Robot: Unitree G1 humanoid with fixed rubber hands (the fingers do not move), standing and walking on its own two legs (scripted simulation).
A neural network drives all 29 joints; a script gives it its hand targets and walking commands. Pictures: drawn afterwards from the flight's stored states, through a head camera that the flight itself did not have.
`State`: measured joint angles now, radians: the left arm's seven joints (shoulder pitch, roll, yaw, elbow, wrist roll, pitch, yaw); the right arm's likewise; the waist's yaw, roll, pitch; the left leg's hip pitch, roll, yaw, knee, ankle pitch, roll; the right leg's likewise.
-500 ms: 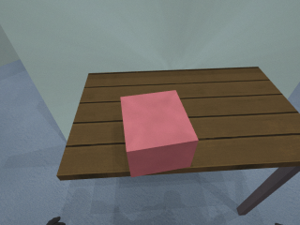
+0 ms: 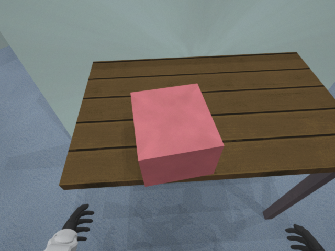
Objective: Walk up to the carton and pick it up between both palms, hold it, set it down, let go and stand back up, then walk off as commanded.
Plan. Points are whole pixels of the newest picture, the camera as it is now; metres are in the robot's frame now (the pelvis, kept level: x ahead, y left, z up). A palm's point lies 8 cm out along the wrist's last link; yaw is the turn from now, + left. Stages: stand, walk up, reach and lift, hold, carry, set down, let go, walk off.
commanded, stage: reach and lift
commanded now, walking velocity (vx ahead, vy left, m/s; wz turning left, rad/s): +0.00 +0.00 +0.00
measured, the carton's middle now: (172, 133) +0.41 +0.02 +0.02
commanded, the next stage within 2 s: none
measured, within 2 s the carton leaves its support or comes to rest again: neither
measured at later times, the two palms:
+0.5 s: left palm (63, 244) +0.15 +0.25 -0.03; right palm out of the picture +0.14 -0.29 -0.03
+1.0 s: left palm (75, 221) +0.18 +0.22 +0.03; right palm (320, 213) +0.20 -0.27 +0.04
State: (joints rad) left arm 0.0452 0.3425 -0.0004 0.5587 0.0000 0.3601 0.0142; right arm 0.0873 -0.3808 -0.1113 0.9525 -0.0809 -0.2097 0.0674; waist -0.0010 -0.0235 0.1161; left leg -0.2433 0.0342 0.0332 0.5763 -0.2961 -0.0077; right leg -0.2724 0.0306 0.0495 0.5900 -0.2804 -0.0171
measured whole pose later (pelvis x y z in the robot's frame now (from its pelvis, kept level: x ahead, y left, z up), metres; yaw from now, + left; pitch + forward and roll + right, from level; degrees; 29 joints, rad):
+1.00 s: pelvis +0.01 +0.00 +0.02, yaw +0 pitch -1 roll +1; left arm 0.38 0.14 0.03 -0.09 0.00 0.31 0.12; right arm 0.28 -0.37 -0.11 0.14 0.17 0.08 0.17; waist 0.00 -0.02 -0.03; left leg -0.13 0.02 0.03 0.29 -0.15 -0.01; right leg -0.18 0.02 0.05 0.36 -0.17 -0.02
